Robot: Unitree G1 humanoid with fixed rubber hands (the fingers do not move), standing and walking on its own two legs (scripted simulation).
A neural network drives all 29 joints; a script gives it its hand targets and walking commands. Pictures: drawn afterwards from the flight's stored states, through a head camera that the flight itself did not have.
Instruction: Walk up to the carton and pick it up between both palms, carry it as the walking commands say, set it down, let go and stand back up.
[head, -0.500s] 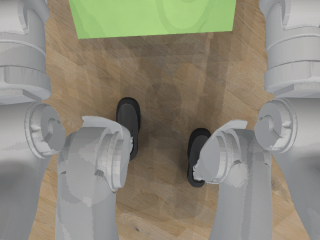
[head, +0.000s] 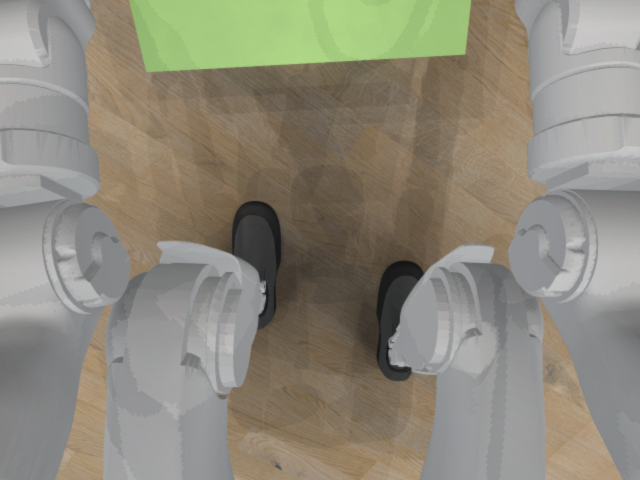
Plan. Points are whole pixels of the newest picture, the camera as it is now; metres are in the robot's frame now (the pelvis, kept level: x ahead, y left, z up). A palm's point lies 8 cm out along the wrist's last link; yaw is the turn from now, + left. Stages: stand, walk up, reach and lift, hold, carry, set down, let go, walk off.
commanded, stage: set down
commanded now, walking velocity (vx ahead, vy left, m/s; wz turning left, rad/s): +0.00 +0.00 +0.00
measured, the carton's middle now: out of the picture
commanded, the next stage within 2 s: none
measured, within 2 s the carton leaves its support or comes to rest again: rests again in 0.76 s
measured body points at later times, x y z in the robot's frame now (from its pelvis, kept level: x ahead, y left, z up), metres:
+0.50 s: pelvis +0.01 +0.00 +0.00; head +0.40 +0.01 +0.20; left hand +0.56 +0.26 -0.19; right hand +0.60 -0.12 -0.19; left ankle +0.15 +0.13 -0.35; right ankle +0.07 -0.11 -0.35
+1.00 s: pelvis +0.01 +0.00 +0.00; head +0.41 +0.01 +0.20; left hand +0.56 +0.26 -0.19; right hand +0.60 -0.12 -0.20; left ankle +0.15 +0.13 -0.35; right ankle +0.07 -0.11 -0.35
